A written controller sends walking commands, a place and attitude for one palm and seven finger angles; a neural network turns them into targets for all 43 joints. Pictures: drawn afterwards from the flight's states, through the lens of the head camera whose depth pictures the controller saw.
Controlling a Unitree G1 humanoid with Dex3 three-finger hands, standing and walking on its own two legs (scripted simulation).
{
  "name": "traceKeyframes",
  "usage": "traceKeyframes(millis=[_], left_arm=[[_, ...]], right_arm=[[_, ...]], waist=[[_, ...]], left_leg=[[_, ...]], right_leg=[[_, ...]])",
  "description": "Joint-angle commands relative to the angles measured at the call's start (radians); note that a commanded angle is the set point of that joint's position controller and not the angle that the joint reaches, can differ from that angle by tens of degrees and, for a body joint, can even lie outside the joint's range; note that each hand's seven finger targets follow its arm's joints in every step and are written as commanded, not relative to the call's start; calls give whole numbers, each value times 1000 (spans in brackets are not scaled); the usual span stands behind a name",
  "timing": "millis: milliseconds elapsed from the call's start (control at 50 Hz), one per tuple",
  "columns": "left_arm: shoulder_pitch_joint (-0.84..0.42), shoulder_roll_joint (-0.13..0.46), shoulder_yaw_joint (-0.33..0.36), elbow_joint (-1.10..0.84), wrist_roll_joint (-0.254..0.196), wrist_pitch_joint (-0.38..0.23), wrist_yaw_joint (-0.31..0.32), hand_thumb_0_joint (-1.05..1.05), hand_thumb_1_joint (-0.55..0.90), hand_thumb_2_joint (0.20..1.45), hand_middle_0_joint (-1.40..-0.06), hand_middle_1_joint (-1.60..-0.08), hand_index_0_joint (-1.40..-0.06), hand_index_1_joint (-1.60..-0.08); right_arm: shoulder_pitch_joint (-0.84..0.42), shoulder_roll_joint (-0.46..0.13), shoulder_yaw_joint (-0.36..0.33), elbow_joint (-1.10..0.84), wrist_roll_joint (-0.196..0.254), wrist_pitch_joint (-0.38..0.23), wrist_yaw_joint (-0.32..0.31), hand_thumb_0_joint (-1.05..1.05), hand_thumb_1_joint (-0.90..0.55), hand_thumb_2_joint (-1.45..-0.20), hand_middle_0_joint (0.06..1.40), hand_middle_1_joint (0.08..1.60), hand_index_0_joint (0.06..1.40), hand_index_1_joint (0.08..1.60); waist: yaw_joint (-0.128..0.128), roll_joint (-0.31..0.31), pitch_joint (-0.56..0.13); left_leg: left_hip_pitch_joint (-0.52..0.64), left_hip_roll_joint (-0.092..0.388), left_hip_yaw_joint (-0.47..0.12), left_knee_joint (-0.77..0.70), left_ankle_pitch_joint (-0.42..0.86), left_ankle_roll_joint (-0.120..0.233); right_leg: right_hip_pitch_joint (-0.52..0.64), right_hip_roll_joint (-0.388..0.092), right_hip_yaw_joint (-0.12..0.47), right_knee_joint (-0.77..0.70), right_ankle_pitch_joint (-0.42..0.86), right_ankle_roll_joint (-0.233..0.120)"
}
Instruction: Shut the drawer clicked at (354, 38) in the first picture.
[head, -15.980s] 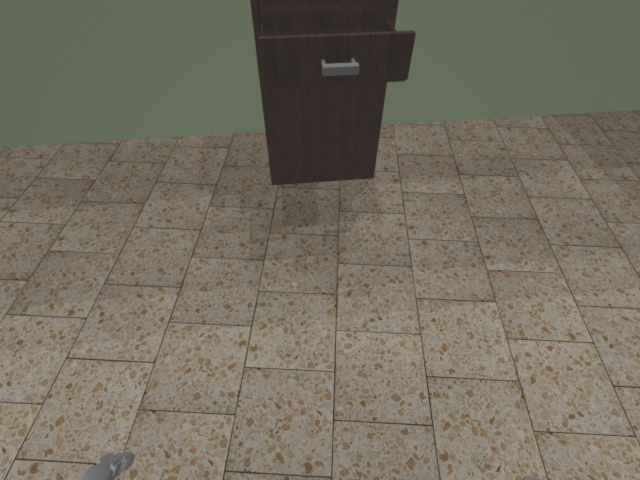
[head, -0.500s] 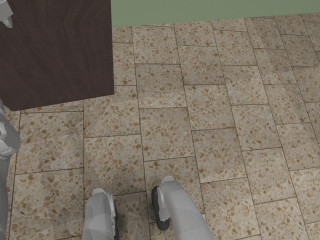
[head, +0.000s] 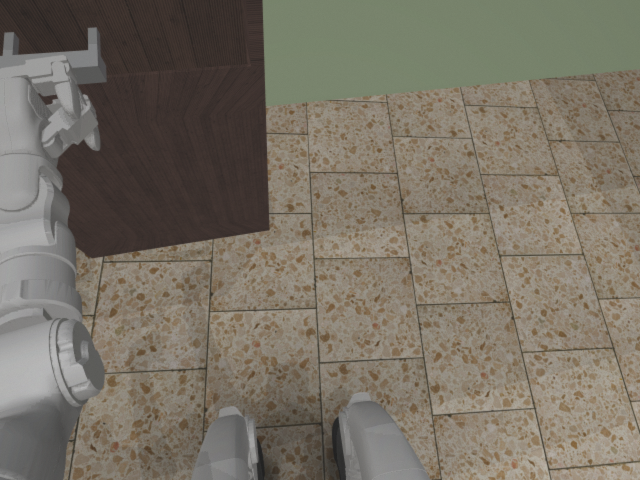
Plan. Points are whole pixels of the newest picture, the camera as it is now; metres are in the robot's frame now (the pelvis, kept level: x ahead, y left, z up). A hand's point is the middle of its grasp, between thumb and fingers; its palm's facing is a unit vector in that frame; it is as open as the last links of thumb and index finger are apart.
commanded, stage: draw the hand back to the body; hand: left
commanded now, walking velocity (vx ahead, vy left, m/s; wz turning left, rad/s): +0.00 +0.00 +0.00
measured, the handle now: (53, 54) +0.62 +0.27 +0.04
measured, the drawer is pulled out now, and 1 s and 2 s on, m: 0.00 0.00 0.00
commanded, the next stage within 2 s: step back with the hand held close in 1.26 s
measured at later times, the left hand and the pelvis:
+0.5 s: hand out of the picture +0.35 +0.23 +0.14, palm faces +0.18 -0.96 -0.20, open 3.3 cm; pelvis +0.02 +0.00 +0.06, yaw +3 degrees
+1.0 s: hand out of the picture +0.21 +0.23 +0.24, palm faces +0.40 -0.84 -0.36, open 3.3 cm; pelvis +0.01 -0.01 +0.09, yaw +3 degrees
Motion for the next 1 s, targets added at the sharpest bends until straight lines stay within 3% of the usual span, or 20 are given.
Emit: traceKeyframes(millis=[0,40,80,120,160,200,240,300,360,380,400,420,440,520,580,660,720,800,840,980], left_arm=[[-97,192,-1,-431,-94,-14,-25,0,900,900,-1400,-1600,-1400,-1600],[-8,178,9,-514,-131,27,-22,0,900,900,-1400,-1600,-1400,-1600],[33,131,-19,-586,-153,42,-7,0,900,900,-1400,-1600,-1400,-1600],[83,87,-47,-626,-160,32,16,0,900,900,-1400,-1600,-1400,-1600],[131,49,-69,-609,-165,24,27,0,900,900,-1400,-1600,-1400,-1600],[184,20,-103,-610,-161,21,17,0,900,900,-1400,-1600,-1400,-1600],[238,-14,-144,-631,-162,37,-11,0,900,900,-1400,-1600,-1400,-1600],[283,-34,-173,-735,-187,64,-48,0,900,900,-1400,-1600,-1400,-1600],[353,8,-109,-791,-228,90,-53,0,900,900,-1400,-1600,-1400,-1600],[392,136,-122,-861,-72,129,63,0,900,900,-1400,-1600,-1400,-1600],[429,88,-127,-883,-67,161,126,0,900,900,-1400,-1600,-1400,-1600],[465,43,-152,-899,-66,183,156,0,900,900,-1400,-1600,-1400,-1600],[496,19,-172,-922,-54,203,181,0,900,900,-1400,-1600,-1400,-1600],[546,24,-174,-1061,-31,240,247,0,900,900,-1400,-1600,-1400,-1600],[621,-21,-207,-1121,-27,261,269,0,900,900,-1400,-1600,-1400,-1600],[742,-39,-209,-1217,-23,273,281,0,900,900,-1400,-1600,-1400,-1600],[845,-42,-193,-1280,-25,274,279,0,900,900,-1400,-1600,-1400,-1600],[958,-21,-145,-1378,-23,270,277,0,900,900,-1400,-1600,-1400,-1600],[1010,-21,-127,-1462,-20,261,279,0,900,900,-1400,-1600,-1400,-1600],[1239,-19,-80,-1654,-17,245,283,0,900,900,-1400,-1600,-1400,-1600]], right_arm=[[198,-168,-81,-89,29,-4,-12,0,-900,-900,200,300,200,300],[170,-160,-83,-104,48,-12,-20,0,-900,-900,200,300,200,300],[142,-150,-82,-112,58,-27,-29,0,-900,-900,200,300,200,300],[117,-141,-79,-107,62,-44,-38,0,-900,-900,200,300,200,300],[97,-140,-78,-96,63,-56,-42,0,-900,-900,200,300,200,300],[78,-141,-78,-99,68,-64,-47,0,-900,-900,200,300,200,300],[55,-138,-76,-105,72,-71,-45,0,-900,-900,200,300,200,300],[7,-134,-77,-135,82,-83,-52,0,-900,-900,200,300,200,300],[-47,-135,-70,-158,87,-102,-67,0,-900,-900,200,300,200,300],[-131,-129,-79,-183,84,-84,-81,0,-900,-900,200,300,200,300],[-147,-116,-71,-197,80,-82,-93,0,-900,-900,200,300,200,300],[-169,-109,-63,-206,82,-85,-102,0,-900,-900,200,300,200,300],[-186,-107,-61,-204,85,-86,-110,0,-900,-900,200,300,200,300],[-229,-99,-45,-200,82,-103,-134,0,-900,-900,200,300,200,300],[-255,-92,-34,-192,80,-126,-145,0,-900,-900,200,300,200,300],[-274,-87,-25,-174,70,-156,-149,0,-900,-900,200,300,200,300],[-287,-82,-21,-165,63,-174,-149,0,-900,-900,200,300,200,300],[-303,-78,-23,-154,53,-193,-144,0,-900,-900,200,300,200,300],[-303,-68,-22,-152,47,-205,-142,0,-900,-900,200,300,200,300],[-302,-59,-30,-148,36,-248,-134,0,-900,-900,200,300,200,300]], waist=[[73,139,-738],[89,85,-667],[84,48,-593],[82,71,-504],[74,25,-405],[76,37,-347],[89,103,-340],[107,121,-359],[130,10,-335],[181,26,-346],[161,-7,-275],[158,-21,-225],[161,7,-197],[175,18,-180],[181,-10,-112],[197,12,-64],[210,-9,-14],[226,-16,17],[231,25,4],[245,19,7]], left_leg=[[666,-25,-34,-165,900,-5],[610,-31,-11,-209,840,5],[595,-37,2,-249,759,11],[620,-37,6,-279,729,7],[605,-39,12,-308,652,6],[620,-41,14,-329,654,6],[680,-37,8,-342,721,-2],[745,-37,3,-365,731,-3],[720,-45,2,-407,642,-1],[755,-65,20,-452,593,3],[748,-63,21,-488,519,3],[733,-63,17,-515,463,1],[749,-58,20,-536,446,1],[836,-56,18,-601,441,4],[882,-51,15,-654,429,5],[938,-51,17,-713,440,5],[955,-48,16,-752,446,5],[975,-50,20,-782,457,5],[997,-52,24,-788,483,4],[1025,-56,35,-783,532,3]], right_leg=[[480,53,-25,-134,665,-45],[568,47,-18,-170,712,-38],[605,47,-18,-203,689,-35],[586,47,-20,-228,642,-35],[580,49,-23,-253,589,-35],[590,45,-21,-269,584,-41],[585,40,-25,-274,589,-43],[624,36,-26,-295,581,-48],[697,33,-33,-318,575,-46],[749,1,16,-369,509,-61],[737,4,5,-395,469,-62],[738,1,4,-411,433,-59],[749,-4,0,-423,411,-60],[823,-7,1,-487,397,-62],[845,-6,-5,-535,376,-59],[900,-8,-4,-592,379,-58],[937,-9,-7,-628,380,-57],[972,-5,-5,-670,387,-55],[995,-10,-3,-672,412,-56],[1024,-8,-2,-695,464,-50]])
